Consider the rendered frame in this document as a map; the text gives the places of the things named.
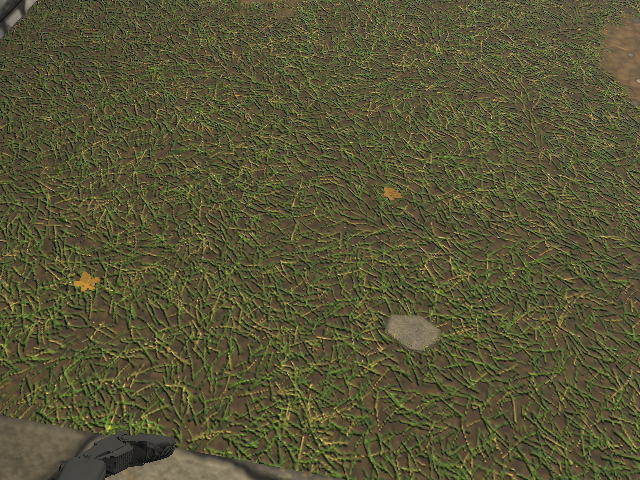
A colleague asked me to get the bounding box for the robot left hand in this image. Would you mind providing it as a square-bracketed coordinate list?
[55, 431, 176, 480]

